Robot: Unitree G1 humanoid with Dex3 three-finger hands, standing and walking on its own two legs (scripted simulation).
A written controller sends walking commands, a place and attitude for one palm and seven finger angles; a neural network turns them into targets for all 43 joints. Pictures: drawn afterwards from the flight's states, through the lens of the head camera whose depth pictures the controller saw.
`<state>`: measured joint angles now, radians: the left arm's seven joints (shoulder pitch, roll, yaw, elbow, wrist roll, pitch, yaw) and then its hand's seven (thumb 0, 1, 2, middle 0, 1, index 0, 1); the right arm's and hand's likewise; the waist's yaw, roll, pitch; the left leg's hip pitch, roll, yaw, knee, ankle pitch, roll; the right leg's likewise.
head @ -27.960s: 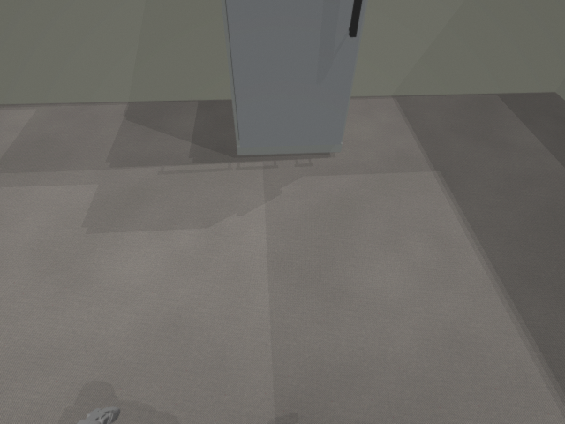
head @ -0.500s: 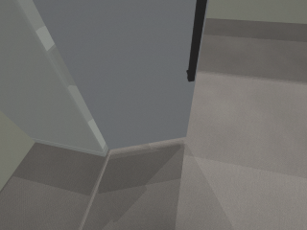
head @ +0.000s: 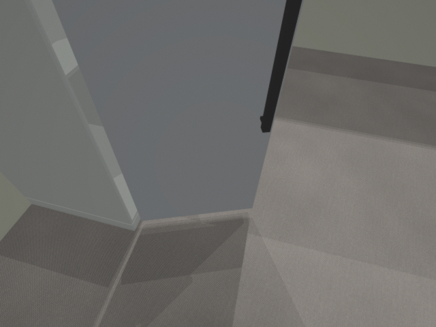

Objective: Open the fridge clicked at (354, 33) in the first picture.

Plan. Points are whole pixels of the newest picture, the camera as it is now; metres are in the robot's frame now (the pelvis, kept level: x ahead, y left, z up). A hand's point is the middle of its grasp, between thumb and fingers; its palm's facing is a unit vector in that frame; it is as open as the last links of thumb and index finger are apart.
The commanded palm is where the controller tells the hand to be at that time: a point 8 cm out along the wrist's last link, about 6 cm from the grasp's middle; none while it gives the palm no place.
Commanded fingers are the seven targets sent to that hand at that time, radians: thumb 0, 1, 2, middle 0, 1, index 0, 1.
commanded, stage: let the arm hang, fingers relaxed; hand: right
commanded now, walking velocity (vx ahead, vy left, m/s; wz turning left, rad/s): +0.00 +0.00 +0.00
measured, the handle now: (277, 59) +0.72 -0.11 +0.13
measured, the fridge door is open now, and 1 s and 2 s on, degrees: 67 67 67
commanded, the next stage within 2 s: look to check the result in 0.20 s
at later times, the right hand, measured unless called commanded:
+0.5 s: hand out of the picture +0.11 -0.23 -0.16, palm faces -0.04 +0.95 -0.32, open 7.4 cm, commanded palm none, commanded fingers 0.00 -0.90 -0.90 0.20 0.30 0.20 0.30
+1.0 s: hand out of the picture +0.13 -0.21 -0.15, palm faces -0.03 +0.95 -0.32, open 7.4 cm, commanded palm none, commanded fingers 0.00 -0.90 -0.90 0.20 0.30 0.20 0.30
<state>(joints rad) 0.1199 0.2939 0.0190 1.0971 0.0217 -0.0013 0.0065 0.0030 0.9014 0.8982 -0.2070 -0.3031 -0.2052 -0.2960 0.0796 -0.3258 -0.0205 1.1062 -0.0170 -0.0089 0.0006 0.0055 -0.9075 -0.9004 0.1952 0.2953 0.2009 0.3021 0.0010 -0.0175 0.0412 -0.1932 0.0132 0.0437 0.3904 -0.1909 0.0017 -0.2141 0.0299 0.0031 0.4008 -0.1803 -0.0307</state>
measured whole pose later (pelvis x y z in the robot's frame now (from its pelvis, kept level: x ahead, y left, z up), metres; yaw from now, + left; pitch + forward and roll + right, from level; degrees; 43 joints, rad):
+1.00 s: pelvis +0.04 +0.02 +0.00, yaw +1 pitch -1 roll +0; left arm 0.10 0.31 0.01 1.12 0.02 0.00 0.02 0.00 0.90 0.90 -0.21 -0.30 -0.21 -0.30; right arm 0.09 -0.30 -0.01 1.12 -0.01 -0.02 -0.01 0.01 -0.90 -0.90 0.20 0.30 0.20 0.30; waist 0.01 -0.01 0.04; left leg -0.09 -0.02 0.03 0.30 -0.20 0.03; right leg -0.10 -0.01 0.00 0.31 -0.20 0.01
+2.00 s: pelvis +0.03 +0.02 +0.01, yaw +2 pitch -1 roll +0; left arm 0.12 0.32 0.01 1.13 0.02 0.00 0.02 0.00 0.90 0.90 -0.21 -0.30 -0.21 -0.30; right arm 0.10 -0.32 -0.01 1.13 -0.01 -0.01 0.00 0.01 -0.90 -0.90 0.20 0.30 0.20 0.30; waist 0.01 0.00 0.05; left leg -0.10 -0.03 0.03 0.29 -0.18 0.03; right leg -0.11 -0.01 -0.01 0.30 -0.17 0.00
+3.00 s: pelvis +0.04 +0.02 +0.01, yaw +2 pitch +0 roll +0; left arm 0.10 0.33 0.01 1.12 0.02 -0.01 0.02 0.00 0.90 0.90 -0.21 -0.30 -0.21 -0.30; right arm 0.09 -0.33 -0.01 1.12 -0.01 -0.02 0.00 0.01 -0.90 -0.90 0.20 0.30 0.20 0.30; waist 0.01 0.00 0.05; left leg -0.08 -0.02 0.02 0.28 -0.19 0.03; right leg -0.09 0.00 -0.02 0.28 -0.19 0.00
